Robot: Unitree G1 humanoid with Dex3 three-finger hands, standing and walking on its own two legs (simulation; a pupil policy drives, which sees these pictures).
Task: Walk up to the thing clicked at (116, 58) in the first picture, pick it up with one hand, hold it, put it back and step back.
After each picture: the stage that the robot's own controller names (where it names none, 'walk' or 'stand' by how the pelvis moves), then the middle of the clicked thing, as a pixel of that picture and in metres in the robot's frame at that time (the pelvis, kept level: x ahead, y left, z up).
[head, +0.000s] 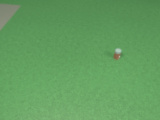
stand; (117, 54) +1.22 -0.37 -0.72
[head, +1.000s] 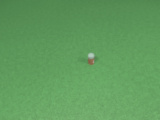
walk; (91, 59) +1.13 +0.01 -0.69
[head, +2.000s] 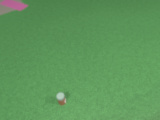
walk; (61, 99) +0.65 +0.25 -0.71
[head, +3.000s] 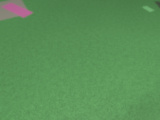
walk; out of the picture +0.40 +0.17 -0.71
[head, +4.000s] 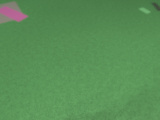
stand; out of the picture +0.34 +0.16 -0.72
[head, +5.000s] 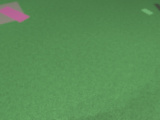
stand; out of the picture +0.32 +0.16 -0.72
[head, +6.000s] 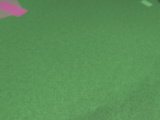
stand; out of the picture +0.33 +0.16 -0.72
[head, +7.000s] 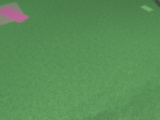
stand; out of the picture +0.32 +0.17 -0.73
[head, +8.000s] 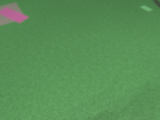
stand; out of the picture +0.33 +0.17 -0.73
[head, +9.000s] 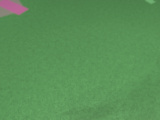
go down; out of the picture +0.33 +0.16 -0.72
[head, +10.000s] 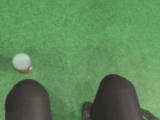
go down; (23, 64) +0.41 +0.20 -0.30
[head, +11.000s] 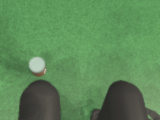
close in; (38, 67) +0.42 +0.19 -0.30
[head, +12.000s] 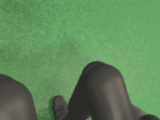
close in; out of the picture +0.41 +0.24 -0.22
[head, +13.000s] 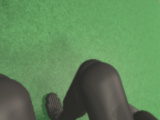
close; out of the picture +0.40 +0.24 -0.22
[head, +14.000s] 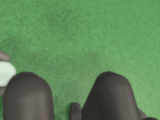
lift; (1, 75) +0.32 +0.23 -0.14
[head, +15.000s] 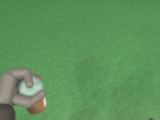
lift; (33, 96) +0.31 +0.17 +0.00
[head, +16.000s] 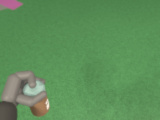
hold; (37, 99) +0.31 +0.17 -0.02
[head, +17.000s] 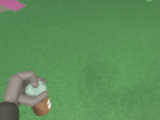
hold; (39, 98) +0.31 +0.17 -0.02
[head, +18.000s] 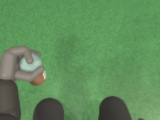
crouch; (34, 71) +0.39 +0.17 -0.10
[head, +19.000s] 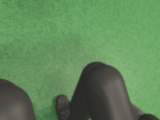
lower; out of the picture +0.39 +0.24 -0.22
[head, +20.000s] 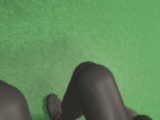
lower; out of the picture +0.40 +0.25 -0.23
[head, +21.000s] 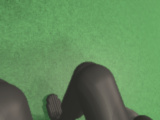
lower; out of the picture +0.40 +0.25 -0.23
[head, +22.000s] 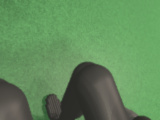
lower; out of the picture +0.40 +0.25 -0.23
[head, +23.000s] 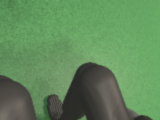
loosen; out of the picture +0.39 +0.25 -0.23
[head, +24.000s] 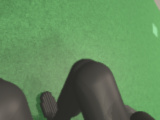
withdraw; out of the picture +0.38 +0.24 -0.22
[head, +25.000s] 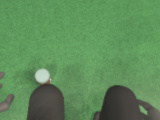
walk; (43, 78) +0.40 +0.19 -0.35
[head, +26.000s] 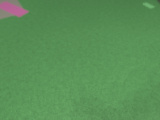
stand; out of the picture +0.31 +0.14 -0.66
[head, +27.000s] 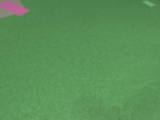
stand; out of the picture +0.33 +0.16 -0.67
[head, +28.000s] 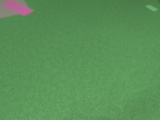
stand; out of the picture +0.33 +0.15 -0.70
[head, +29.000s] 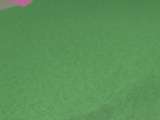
walk; out of the picture +0.35 +0.15 -0.71
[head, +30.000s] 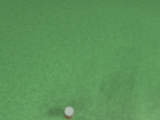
walk; (68, 113) +0.41 +0.05 -0.71
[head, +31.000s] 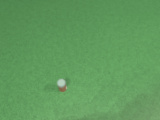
walk; (62, 85) +0.65 +0.20 -0.69
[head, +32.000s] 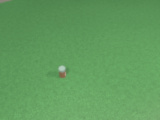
stand; (62, 72) +0.95 +0.21 -0.70
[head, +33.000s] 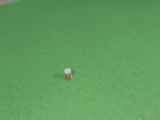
stand; (68, 74) +0.93 +0.17 -0.72
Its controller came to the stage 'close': yes
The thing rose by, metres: 0.70
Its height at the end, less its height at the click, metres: +0.00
